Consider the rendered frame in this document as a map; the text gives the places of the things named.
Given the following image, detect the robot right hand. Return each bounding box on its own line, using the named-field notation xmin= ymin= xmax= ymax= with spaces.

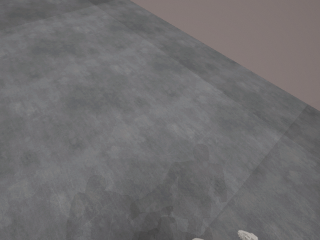
xmin=238 ymin=230 xmax=258 ymax=240

